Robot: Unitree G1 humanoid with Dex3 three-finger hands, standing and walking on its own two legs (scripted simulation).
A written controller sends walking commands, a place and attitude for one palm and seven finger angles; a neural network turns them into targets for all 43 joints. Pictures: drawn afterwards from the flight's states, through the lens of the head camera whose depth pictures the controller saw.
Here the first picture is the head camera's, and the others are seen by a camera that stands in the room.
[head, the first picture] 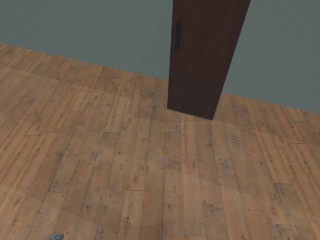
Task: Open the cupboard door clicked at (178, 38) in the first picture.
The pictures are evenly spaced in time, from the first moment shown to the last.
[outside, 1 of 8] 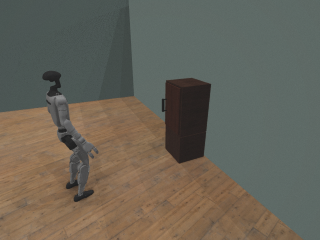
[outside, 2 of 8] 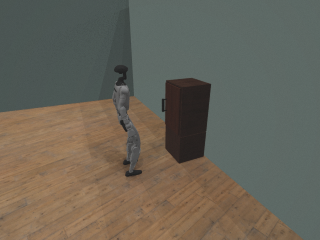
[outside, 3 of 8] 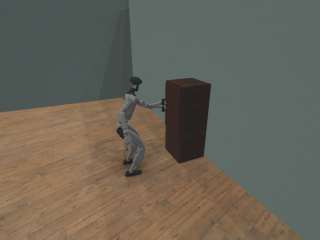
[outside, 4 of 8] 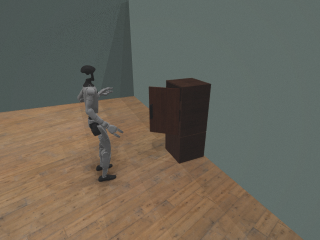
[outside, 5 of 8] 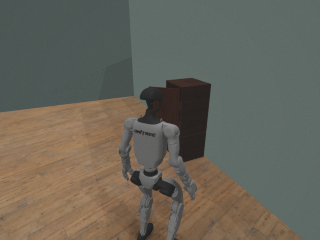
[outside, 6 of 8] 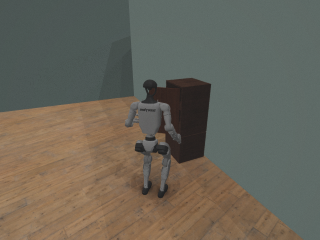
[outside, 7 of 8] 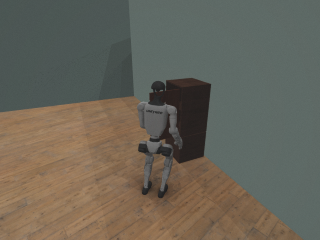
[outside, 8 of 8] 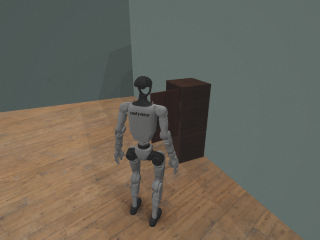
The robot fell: no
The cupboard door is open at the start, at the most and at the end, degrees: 0 98 97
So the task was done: yes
